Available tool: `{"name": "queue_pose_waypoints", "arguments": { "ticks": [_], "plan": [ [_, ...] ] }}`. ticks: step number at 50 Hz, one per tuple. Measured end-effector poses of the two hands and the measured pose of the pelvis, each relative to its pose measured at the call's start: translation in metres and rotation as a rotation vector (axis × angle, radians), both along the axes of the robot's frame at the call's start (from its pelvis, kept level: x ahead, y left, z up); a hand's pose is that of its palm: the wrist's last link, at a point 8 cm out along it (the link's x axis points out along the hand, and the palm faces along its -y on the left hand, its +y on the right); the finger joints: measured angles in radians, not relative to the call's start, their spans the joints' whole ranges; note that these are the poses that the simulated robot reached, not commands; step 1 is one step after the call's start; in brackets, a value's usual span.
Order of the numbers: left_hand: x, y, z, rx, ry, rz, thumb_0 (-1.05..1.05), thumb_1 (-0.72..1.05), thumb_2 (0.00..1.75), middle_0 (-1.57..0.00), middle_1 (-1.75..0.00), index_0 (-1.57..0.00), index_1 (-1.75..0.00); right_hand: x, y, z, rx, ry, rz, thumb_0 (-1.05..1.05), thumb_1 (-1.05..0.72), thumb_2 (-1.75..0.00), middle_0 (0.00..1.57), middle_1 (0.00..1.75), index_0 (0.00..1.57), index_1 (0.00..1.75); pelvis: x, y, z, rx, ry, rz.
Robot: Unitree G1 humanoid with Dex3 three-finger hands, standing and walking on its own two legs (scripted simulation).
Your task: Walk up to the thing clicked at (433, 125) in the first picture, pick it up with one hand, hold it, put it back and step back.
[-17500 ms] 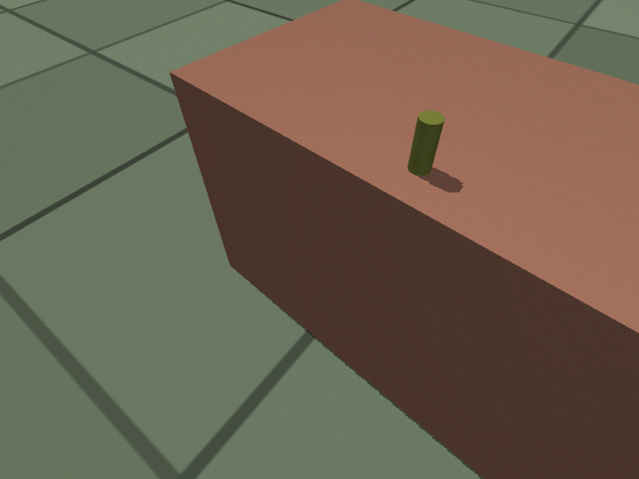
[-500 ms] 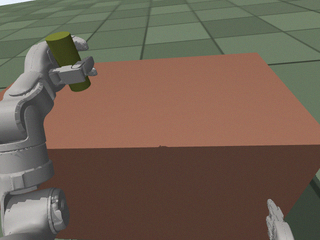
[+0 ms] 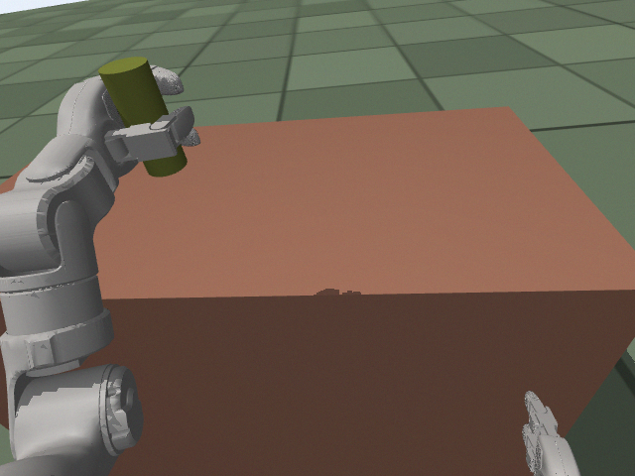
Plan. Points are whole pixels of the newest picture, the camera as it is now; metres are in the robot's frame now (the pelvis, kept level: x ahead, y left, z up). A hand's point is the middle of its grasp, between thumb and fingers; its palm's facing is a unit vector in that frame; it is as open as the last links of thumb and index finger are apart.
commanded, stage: hold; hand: left
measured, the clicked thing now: (147, 120) +0.34 +0.17 +0.34
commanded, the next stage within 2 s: crouch in 1.04 s
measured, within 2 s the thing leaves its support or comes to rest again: neither
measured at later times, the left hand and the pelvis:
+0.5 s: hand (163, 126) +0.34 +0.16 +0.34, palm faces +0.09 -1.00 +0.00, open 5.6 cm; pelvis -0.01 +0.00 +0.00, yaw +0 degrees
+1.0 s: hand (164, 129) +0.33 +0.16 +0.34, palm faces +0.09 -1.00 +0.00, open 5.6 cm; pelvis -0.01 +0.00 +0.00, yaw +0 degrees
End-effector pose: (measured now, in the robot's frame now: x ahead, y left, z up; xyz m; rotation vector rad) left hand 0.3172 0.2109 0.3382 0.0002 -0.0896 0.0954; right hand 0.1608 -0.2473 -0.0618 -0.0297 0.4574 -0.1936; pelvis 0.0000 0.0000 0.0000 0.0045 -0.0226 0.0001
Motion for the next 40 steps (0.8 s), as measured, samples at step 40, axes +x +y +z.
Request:
{"name": "queue_pose_waypoints", "arguments": {
  "ticks": [40],
  "plan": [
    [-0.004,-0.001,0.004,-0.002,0.005,0.009,0.01,0.1,1.19,-1.0,-1.2,-1.01,-1.16,-0.012,-0.003,-0.001,-0.003,0.001,-0.001,-0.02,0.55,-0.05,0.04,0.05,0.05,0.05,-0.008,-0.004,0.001,0.003,-0.008,-0.001]
  ]
}}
